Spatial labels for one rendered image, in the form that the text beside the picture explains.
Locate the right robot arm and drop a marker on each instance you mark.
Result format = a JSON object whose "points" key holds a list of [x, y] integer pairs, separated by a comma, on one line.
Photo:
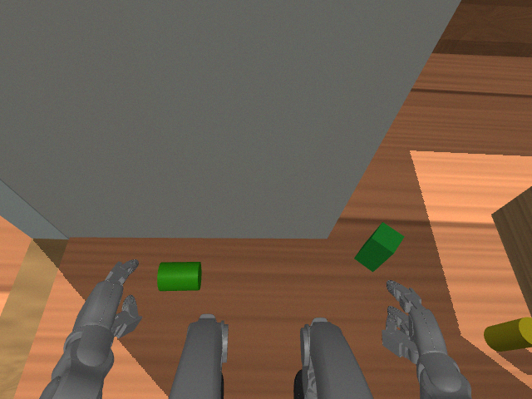
{"points": [[440, 378]]}

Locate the right robot hand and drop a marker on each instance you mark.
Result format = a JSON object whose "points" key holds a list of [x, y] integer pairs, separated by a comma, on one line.
{"points": [[420, 333]]}

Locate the left robot hand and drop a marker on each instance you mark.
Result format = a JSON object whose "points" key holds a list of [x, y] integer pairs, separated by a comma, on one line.
{"points": [[101, 305]]}

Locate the bookshelf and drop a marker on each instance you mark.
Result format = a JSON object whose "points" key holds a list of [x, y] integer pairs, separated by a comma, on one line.
{"points": [[489, 28]]}

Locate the left robot arm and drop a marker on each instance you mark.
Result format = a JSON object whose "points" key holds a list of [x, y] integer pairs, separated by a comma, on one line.
{"points": [[81, 370]]}

